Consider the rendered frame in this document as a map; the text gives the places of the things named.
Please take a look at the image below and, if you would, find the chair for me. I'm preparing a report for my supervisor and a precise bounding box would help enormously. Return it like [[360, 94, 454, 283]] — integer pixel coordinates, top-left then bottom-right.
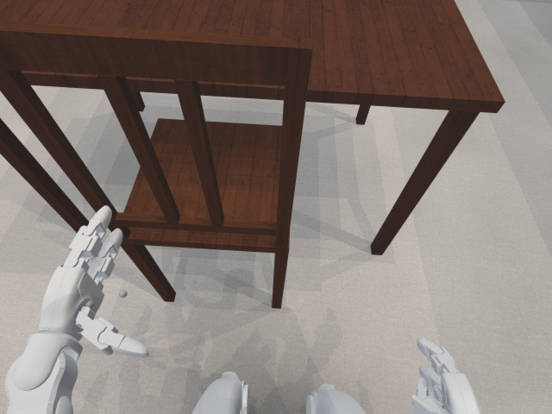
[[0, 21, 312, 309]]

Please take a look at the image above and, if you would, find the robot left thigh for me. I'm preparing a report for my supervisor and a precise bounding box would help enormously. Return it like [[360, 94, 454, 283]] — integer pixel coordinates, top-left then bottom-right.
[[192, 378, 250, 414]]

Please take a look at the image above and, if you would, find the robot right hand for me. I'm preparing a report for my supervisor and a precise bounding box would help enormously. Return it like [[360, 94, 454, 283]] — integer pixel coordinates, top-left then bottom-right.
[[412, 337, 482, 414]]

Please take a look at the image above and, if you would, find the robot right thigh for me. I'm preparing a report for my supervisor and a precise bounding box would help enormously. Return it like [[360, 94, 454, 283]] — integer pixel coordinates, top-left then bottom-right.
[[306, 390, 366, 414]]

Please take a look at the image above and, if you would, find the robot left forearm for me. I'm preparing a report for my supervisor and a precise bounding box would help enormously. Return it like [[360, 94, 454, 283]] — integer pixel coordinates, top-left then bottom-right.
[[5, 331, 83, 414]]

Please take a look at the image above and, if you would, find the robot left hand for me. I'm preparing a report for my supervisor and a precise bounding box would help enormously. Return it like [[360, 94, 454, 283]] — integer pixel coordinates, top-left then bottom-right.
[[38, 205, 149, 357]]

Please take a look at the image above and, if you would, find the table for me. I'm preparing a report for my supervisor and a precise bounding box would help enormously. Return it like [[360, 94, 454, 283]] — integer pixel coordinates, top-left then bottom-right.
[[0, 0, 505, 255]]

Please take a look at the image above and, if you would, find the robot thigh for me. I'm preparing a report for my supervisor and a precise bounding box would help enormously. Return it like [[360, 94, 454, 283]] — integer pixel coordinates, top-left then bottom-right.
[[306, 390, 366, 414], [192, 378, 250, 414]]

